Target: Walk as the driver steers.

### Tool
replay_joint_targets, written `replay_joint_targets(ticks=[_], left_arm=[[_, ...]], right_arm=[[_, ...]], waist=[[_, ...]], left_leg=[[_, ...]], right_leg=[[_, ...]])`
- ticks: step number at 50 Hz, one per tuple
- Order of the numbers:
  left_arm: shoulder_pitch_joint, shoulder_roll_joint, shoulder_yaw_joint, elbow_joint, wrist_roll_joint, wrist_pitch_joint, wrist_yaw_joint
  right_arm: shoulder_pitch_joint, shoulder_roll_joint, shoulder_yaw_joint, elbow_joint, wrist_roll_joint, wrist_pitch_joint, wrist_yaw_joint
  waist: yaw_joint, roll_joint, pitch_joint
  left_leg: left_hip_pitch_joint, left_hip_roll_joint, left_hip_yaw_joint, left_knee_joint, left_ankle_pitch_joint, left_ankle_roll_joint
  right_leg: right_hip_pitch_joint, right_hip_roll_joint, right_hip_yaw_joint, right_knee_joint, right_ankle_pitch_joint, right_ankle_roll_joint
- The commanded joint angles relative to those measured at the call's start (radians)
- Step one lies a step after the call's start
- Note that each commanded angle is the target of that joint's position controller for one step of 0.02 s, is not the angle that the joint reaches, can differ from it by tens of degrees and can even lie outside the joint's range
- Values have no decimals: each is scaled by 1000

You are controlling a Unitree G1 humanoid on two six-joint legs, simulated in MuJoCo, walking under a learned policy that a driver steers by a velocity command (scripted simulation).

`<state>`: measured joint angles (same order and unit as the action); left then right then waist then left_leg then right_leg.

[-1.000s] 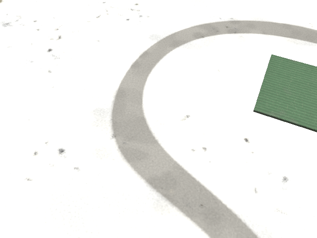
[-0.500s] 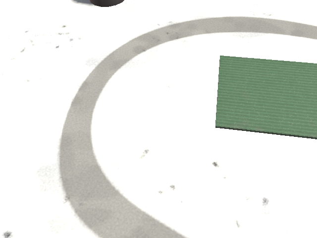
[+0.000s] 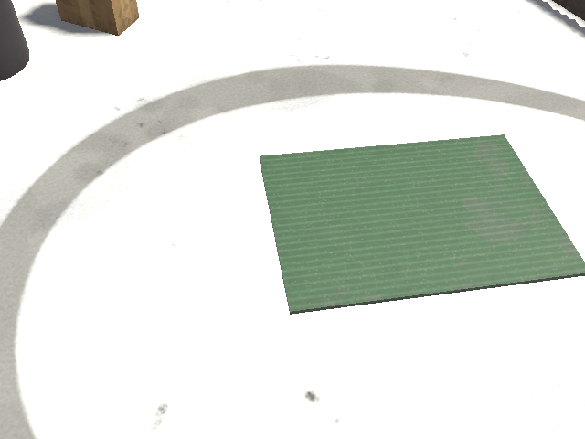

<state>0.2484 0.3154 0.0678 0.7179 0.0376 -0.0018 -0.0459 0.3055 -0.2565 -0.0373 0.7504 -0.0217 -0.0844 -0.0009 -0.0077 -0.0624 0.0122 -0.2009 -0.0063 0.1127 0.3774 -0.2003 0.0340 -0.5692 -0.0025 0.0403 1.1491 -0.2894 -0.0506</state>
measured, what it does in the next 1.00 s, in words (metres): walks ahead: right foot, then left foot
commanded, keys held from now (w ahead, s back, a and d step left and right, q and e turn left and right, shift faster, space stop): w+e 0.10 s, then w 0.90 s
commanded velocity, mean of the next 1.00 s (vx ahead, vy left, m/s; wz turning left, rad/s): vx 0.50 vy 0.00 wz -0.20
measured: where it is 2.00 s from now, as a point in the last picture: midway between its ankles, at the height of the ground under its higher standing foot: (339, 257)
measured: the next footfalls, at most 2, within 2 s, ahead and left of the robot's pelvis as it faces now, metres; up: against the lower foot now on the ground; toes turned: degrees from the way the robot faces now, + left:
right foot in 0.30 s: +0.29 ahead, -0.15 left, +0.00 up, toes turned -11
left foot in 0.82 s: +0.62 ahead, +0.00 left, +0.00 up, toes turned -6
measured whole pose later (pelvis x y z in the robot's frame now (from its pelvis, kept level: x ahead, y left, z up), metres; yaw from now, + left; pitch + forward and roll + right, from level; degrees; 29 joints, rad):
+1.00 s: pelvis +0.54 -0.07 +0.00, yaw -10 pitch +0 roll +0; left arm 0.30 0.26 0.04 0.88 0.03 -0.06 -0.01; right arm 0.27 -0.24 -0.05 0.86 -0.02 -0.06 0.02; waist 0.01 -0.03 0.04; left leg -0.25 -0.04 0.09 0.42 -0.17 0.08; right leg -0.41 -0.02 0.01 1.14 -0.31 -0.07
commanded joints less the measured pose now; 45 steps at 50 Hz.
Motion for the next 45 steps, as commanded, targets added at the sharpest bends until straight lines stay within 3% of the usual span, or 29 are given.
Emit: replay_joint_targets(ticks=[1,6,11,13,14,15,16,17,18,19,20,21,23,27,33,37,39,40,41,42,43,44,45], left_arm=[[-12,23,2,-77,5,2,-14],[-173,-11,-18,-127,-3,-7,-32],[-250,-9,-24,-154,7,-16,-29],[-162,7,-14,-128,17,-27,-15],[-11,18,-4,-77,25,-39,-6],[154,72,15,-31,41,-47,8],[201,203,42,-32,35,-49,24],[234,207,51,-37,-10,-40,37],[174,176,43,-16,-17,-41,46],[132,113,25,-3,-18,-47,46],[92,72,11,3,-18,-54,44],[58,41,-1,6,-24,-58,42],[60,30,-6,17,-26,-74,37],[111,51,1,62,-32,-85,36],[199,63,3,120,-29,-90,35],[230,79,3,157,-19,-86,46],[208,94,5,167,-16,-85,51],[194,106,7,172,-14,-84,52],[181,104,5,176,-14,-81,52],[183,72,-7,154,-20,-83,53],[297,-26,-26,133,-55,-85,45],[240,54,-8,146,-22,-83,50],[177,54,-5,131,-23,-83,46]], right_arm=[[24,-112,-29,-29,5,-24,4],[59,-128,-35,6,1,-19,6],[137,-168,-43,62,2,2,2],[148,-193,-44,83,1,15,-2],[145,-189,-39,87,6,23,-4],[145,-155,-25,64,8,21,-4],[198,-33,6,-5,22,15,17],[112,-134,-23,-5,9,22,10],[33,-134,-25,-27,16,21,11],[13,-104,-13,-25,19,11,14],[26,-95,-12,-10,12,15,17],[66,-91,-12,7,-3,31,21],[95,-79,-14,28,-14,55,31],[-44,-60,-13,-4,-17,62,40],[-242,-48,-3,-56,-8,53,42],[-303,-62,-5,-83,-7,46,41],[-252,-72,-12,-71,-8,39,34],[-169,-85,-20,-45,-11,34,26],[-9,-103,-32,8,-18,25,15],[172,-172,-51,48,-40,15,2],[239,-298,-84,60,-47,15,1],[159,-234,-71,55,-2,26,11],[56,-179,-57,40,6,27,13]], waist=[[14,163,9],[-20,153,44],[-44,154,72],[3,161,12],[74,131,-73],[139,71,-196],[103,-198,-332],[150,-100,-376],[117,-40,-228],[80,-3,-127],[37,17,-74],[-3,1,-53],[-24,-4,-50],[-7,10,33],[51,8,73],[59,3,93],[27,-2,72],[-11,-2,25],[-81,28,-62],[-145,98,-188],[-99,360,-302],[-80,234,-262],[-41,160,-119]], left_leg=[[74,275,-171,-218,230,134],[87,244,-19,-220,265,103],[182,284,22,-176,399,90],[232,283,58,6,723,80],[193,254,101,198,771,62],[17,225,106,445,531,43],[-380,67,104,816,-218,-12],[-475,15,-70,966,-328,-10],[-538,68,-117,980,-239,3],[-508,96,-122,900,-176,8],[-452,120,-124,822,-151,7],[-382,128,-125,776,-141,-1],[-330,116,-111,739,-117,-11],[-439,136,-101,598,29,-35],[-450,110,-75,335,189,-29],[-417,77,-59,233,138,14],[-311,36,-38,187,64,46],[-199,-1,-20,163,30,64],[-5,-27,-9,107,52,89],[258,135,-181,94,-15,138],[503,424,-697,-21,-96,272],[437,403,-802,-102,-85,262],[308,376,-622,-97,-71,243]], right_leg=[[-137,-53,27,-21,92,15],[-96,-62,-31,-301,258,8],[21,-14,-116,-515,128,-46],[161,50,-146,-580,42,-83],[355,90,-155,-658,84,-105],[625,-20,-14,-656,36,-137],[939,-363,514,-724,17,-266],[918,-404,685,-824,155,-298],[827,-354,478,-804,281,-274],[681,-305,362,-823,376,-238],[579,-255,278,-854,406,-197],[494,-219,217,-889,414,-174],[437,-196,173,-941,419,-178],[431,-181,123,-1029,339,-191],[522,-176,59,-1026,395,-166],[616,-209,56,-978,488,-145],[639,-213,38,-894,684,-124],[641,-199,21,-786,830,-109],[601,-154,-21,-591,872,-89],[422,-106,-54,-311,620,-70],[72,96,-103,77,-37,-20],[-23,77,47,170,-183,-38],[-57,20,47,170,-111,-42]])
Keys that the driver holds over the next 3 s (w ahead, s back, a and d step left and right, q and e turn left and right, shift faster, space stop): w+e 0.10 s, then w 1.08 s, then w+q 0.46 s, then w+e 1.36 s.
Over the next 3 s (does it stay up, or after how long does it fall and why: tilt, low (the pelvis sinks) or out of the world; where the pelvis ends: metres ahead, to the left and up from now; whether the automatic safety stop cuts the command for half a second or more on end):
stays up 1.59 -0.23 -0.02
